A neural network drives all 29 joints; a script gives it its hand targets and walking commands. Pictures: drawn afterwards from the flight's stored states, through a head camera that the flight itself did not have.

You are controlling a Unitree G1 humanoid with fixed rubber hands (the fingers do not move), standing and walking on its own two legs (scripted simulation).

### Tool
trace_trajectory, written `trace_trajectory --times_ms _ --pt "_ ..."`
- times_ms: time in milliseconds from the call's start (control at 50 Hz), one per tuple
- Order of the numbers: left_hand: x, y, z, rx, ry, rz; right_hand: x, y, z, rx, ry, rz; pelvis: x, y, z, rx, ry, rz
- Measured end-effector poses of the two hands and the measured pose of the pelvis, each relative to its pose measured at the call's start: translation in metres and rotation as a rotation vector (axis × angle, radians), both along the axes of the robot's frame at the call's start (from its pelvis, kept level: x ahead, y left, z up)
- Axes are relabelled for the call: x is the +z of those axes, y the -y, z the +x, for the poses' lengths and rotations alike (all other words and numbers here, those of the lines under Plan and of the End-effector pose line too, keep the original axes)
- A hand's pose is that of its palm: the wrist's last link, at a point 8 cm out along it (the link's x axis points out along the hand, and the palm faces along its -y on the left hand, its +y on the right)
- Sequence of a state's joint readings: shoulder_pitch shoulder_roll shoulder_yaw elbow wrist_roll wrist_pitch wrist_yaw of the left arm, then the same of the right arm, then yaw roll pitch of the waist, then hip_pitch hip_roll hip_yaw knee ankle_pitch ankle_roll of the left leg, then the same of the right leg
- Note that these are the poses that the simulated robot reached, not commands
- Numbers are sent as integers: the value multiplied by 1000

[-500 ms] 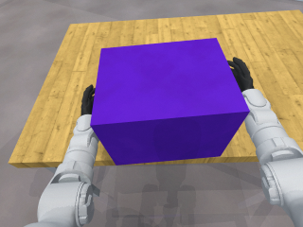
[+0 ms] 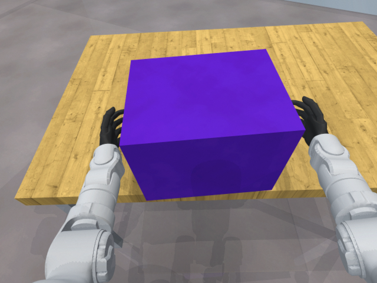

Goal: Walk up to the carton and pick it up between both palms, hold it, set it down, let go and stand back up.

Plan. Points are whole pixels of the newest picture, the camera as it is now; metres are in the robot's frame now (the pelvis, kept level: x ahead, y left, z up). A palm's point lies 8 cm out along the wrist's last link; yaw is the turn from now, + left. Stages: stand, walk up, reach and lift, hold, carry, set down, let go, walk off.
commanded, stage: set down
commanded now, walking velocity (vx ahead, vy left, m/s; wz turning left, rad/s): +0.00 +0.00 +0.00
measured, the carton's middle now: (204, 127) +0.44 +0.01 +0.05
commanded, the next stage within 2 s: none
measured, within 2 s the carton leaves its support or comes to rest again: neither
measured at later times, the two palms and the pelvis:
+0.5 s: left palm (93, 171) +0.32 +0.24 +0.06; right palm (333, 160) +0.35 -0.25 +0.06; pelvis -0.01 +0.00 +0.00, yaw +0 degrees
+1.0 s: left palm (84, 198) +0.26 +0.25 +0.05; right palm (342, 195) +0.28 -0.25 +0.04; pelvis -0.02 +0.00 +0.00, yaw +0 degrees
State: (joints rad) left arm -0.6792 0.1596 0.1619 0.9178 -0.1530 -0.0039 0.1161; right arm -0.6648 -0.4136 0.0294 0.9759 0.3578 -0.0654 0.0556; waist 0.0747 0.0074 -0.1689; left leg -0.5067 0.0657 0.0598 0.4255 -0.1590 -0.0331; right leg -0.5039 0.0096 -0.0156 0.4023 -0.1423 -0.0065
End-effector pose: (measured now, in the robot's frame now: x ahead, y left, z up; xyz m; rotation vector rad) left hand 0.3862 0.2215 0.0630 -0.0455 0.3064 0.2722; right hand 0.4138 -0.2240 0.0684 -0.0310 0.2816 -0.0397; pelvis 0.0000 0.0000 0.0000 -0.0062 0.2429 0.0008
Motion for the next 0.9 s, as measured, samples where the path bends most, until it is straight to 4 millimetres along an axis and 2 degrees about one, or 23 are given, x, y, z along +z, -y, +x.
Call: trace_trajectory --times_ms 240,500,660,780,900 --pt "-14 -12 -26 16 -23 14 -8 10 -20 9 9 -18 0 0 -1 0 2 0" --pt "-6 -20 -68 19 13 22 -9 23 -64 24 24 -15 1 0 -7 0 57 0" --pt "-1 -21 -80 23 12 7 -6 18 -78 47 11 2 1 0 -13 0 91 0" --pt "-3 -20 -86 15 -5 7 -12 20 -89 50 -17 2 2 0 -15 0 110 0" --pt "-7 -22 -105 22 -10 14 -23 24 -110 55 -44 -10 2 0 -16 1 129 0"
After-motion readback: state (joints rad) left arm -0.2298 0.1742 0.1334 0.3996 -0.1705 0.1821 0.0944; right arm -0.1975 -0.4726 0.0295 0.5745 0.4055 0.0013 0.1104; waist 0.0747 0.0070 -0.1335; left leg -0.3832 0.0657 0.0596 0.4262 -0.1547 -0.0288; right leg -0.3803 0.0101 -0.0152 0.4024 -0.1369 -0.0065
